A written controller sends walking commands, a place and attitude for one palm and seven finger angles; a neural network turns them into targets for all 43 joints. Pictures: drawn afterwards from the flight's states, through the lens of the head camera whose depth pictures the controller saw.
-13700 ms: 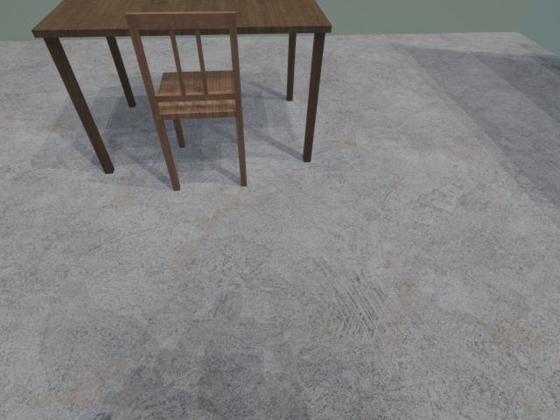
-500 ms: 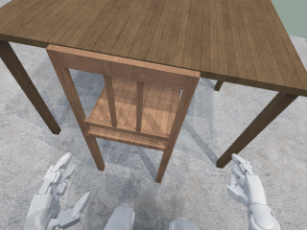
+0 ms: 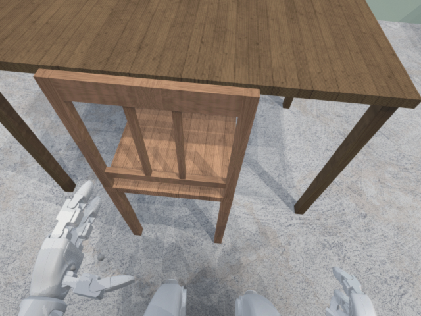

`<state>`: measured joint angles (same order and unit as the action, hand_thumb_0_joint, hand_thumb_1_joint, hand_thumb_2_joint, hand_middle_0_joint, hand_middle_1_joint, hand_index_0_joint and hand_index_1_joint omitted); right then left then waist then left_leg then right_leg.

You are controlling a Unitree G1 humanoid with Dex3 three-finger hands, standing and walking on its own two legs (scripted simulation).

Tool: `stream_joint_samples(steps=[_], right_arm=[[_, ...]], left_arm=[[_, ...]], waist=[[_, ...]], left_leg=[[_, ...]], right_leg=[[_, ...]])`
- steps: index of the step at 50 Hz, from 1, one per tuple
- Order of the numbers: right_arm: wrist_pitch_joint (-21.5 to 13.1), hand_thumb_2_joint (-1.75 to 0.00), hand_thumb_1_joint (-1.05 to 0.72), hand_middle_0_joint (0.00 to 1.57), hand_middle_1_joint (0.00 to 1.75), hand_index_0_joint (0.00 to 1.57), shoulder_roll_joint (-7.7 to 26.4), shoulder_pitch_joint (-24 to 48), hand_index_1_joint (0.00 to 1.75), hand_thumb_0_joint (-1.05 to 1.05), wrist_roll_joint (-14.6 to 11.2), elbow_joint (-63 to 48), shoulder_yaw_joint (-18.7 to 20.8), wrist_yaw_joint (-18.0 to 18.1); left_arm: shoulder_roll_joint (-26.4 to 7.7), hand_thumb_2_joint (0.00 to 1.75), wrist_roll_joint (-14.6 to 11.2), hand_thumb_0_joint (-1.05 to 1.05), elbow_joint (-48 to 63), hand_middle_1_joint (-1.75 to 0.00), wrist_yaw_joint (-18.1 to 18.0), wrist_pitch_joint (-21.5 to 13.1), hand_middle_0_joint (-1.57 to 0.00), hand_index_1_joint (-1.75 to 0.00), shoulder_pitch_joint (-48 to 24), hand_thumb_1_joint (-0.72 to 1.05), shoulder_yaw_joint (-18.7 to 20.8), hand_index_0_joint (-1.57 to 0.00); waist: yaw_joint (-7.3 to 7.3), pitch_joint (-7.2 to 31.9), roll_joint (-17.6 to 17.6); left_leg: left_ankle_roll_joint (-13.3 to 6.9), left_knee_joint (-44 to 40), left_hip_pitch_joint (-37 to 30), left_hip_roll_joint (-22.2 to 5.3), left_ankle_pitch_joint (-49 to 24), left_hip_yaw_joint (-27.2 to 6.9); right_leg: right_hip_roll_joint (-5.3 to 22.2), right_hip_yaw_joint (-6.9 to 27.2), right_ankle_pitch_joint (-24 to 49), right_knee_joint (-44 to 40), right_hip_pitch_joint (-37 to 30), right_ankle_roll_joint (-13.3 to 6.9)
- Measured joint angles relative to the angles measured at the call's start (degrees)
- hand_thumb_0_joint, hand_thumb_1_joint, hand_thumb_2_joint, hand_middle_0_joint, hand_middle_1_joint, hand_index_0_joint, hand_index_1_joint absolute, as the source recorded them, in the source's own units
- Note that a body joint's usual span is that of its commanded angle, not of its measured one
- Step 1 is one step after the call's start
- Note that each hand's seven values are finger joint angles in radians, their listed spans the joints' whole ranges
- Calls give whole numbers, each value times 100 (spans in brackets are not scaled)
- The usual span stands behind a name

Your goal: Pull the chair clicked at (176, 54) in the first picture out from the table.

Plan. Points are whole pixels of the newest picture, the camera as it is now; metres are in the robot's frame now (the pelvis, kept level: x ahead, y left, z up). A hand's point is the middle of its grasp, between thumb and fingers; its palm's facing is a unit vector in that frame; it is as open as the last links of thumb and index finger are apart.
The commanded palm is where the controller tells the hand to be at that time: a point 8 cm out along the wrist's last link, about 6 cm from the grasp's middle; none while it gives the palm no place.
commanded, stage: raise the hand toward the chair's back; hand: left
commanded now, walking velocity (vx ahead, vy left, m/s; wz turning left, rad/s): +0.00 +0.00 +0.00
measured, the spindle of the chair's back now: (139, 144) +0.47 +0.18 -0.01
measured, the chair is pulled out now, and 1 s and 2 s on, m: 0.00 0.00 0.00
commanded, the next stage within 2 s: aim the fingers beside a spindle in 1.06 s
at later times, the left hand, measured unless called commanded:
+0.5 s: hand (80, 237) +0.24 +0.22 +0.06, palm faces -0.02 -1.00 -0.06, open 16.9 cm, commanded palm +0.23 +0.27 +0.06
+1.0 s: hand (86, 229) +0.25 +0.22 +0.05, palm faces -0.04 -1.00 -0.05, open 16.9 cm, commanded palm +0.23 +0.27 +0.07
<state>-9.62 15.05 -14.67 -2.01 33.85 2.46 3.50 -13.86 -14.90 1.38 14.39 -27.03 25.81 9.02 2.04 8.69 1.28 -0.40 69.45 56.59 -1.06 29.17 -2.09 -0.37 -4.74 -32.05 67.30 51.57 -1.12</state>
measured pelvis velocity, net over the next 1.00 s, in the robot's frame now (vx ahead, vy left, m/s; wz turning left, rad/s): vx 0.01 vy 0.01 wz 0.00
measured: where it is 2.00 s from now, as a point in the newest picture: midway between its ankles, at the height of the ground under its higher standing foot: outside the picture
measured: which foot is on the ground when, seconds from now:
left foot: down 0.00-1.00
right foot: down 0.00-1.00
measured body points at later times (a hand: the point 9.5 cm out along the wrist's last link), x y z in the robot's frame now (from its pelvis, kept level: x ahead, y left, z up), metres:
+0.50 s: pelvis +0.01 +0.01 +0.02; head +0.07 +0.04 +0.46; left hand +0.23 +0.27 +0.07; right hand +0.20 -0.22 -0.05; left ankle +0.04 +0.11 -0.64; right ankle +0.01 -0.11 -0.64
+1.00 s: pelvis +0.01 +0.01 +0.02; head +0.08 +0.03 +0.46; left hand +0.25 +0.27 +0.06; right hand +0.18 -0.24 -0.06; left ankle +0.04 +0.11 -0.64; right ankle +0.01 -0.11 -0.64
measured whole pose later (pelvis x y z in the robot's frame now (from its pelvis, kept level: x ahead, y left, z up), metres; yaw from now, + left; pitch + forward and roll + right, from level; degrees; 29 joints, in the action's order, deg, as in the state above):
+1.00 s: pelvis +0.01 +0.01 +0.02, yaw +0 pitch +16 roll -3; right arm -8.9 14.2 -13.5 -2.0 30.5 -0.4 2.3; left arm -16.9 -16.3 -5.0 17.9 -19.5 17.4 13.1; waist 2.4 8.4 1.5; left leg -1.4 65.0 52.1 -0.8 28.6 -1.7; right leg -0.2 -4.3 -30.6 61.6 46.6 -0.1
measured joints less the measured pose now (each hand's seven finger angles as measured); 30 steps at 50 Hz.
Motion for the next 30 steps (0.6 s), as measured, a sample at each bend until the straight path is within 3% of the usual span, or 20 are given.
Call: stream_joint_samples(steps=[3,6,12,20,22,27,30], right_arm=[[-49,-90,-91,20,30,20,-2,149,30,2,-36,-127,0,42],[-97,-90,-91,20,30,20,-129,240,30,2,-31,-253,-14,68],[-61,-90,-91,20,30,20,-293,322,30,2,43,-365,-167,-51],[48,-90,-91,20,30,20,-252,340,30,2,12,-547,-439,-62],[11,-90,-91,20,30,20,-268,280,30,2,35,-525,-440,-34],[-28,-90,-91,20,30,20,-242,145,30,2,69,-348,-385,-49],[36,-90,-91,20,30,20,-163,109,30,2,40,-276,-370,-71]], left_arm=[[-84,43,28,0,-163,-13,242,351,-9,-13,-97,-19,-164,-9],[-116,40,-16,-1,7,-12,124,535,-9,-12,-60,-26,-137,-9],[-76,34,-47,-1,236,-10,-312,229,-8,-10,-184,-39,200,-8],[-188,31,18,-1,-428,-8,306,867,-6,-9,-503,-48,3,-6],[-222,30,-13,-1,-294,-8,293,854,-6,-9,-472,-49,41,-6],[-283,30,-118,-1,-64,-8,108,437,-7,-9,-633,-50,368,-7],[-343,30,-158,-1,-333,-8,219,488,-6,-9,-887,-50,515,-6]], waist=[[40,-29,-33],[49,-33,-91],[-46,98,-50],[-111,-5,24],[-112,-40,-17],[-95,-38,-37],[-63,-9,12]], left_leg=[[-29,-13,-14,-11,-1,42],[-47,-129,-163,-26,-20,78],[-65,-287,-363,20,-52,27],[-119,-308,-385,55,-59,21],[-117,-350,-430,44,-65,30],[-107,-400,-477,45,-70,3],[-113,-393,-442,54,-68,-3]], right_leg=[[-8,42,26,-22,0,26],[-22,79,72,-152,-139,39],[11,27,113,-376,-399,72],[42,18,131,-435,-450,117],[31,29,148,-485,-492,117],[27,3,163,-565,-561,117],[35,-4,158,-562,-532,125]])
